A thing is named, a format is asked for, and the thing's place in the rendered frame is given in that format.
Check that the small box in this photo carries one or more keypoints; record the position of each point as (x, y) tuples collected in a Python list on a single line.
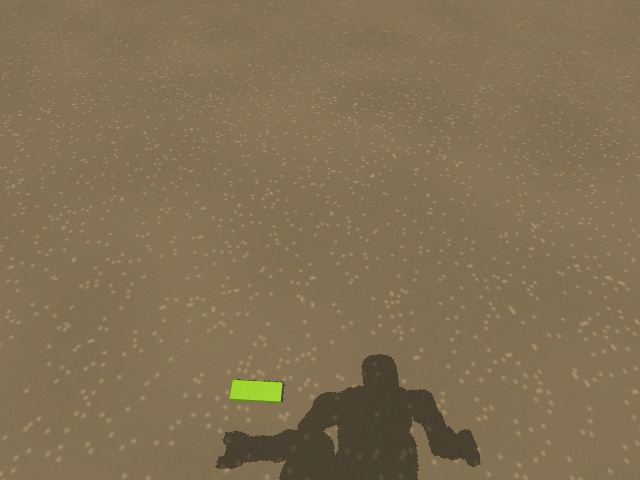
[(256, 391)]

